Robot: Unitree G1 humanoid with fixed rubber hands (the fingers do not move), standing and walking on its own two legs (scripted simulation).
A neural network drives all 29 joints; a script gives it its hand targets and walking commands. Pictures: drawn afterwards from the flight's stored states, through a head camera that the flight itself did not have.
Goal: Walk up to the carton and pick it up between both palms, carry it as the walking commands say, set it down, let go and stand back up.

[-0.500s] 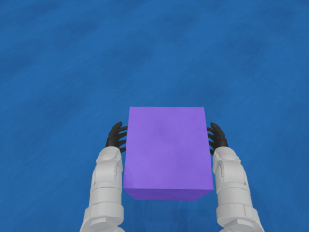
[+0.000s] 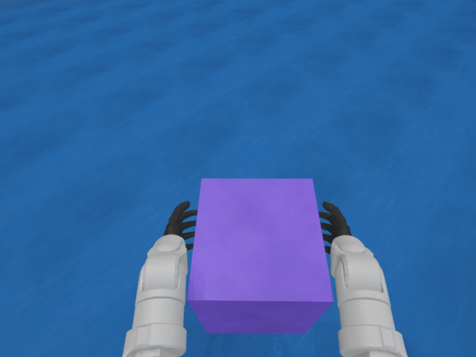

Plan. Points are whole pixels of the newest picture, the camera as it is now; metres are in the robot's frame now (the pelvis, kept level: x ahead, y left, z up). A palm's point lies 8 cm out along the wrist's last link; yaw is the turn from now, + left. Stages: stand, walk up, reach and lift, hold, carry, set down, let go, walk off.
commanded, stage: reach and lift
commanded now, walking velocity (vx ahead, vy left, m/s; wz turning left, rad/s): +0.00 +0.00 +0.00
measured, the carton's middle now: (255, 261) +0.31 +0.00 -0.02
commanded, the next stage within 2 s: hold in 1.08 s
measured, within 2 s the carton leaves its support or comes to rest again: neither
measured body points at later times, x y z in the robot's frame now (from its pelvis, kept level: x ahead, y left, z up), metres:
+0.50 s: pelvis -0.01 +0.00 +0.00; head -0.03 +0.00 +0.45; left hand +0.31 +0.14 +0.04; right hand +0.31 -0.15 +0.04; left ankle +0.02 +0.13 -0.75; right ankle +0.02 -0.13 -0.75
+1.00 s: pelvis +0.00 +0.00 +0.00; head -0.04 +0.00 +0.45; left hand +0.30 +0.15 +0.04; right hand +0.30 -0.15 +0.04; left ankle +0.02 +0.13 -0.75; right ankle +0.02 -0.13 -0.75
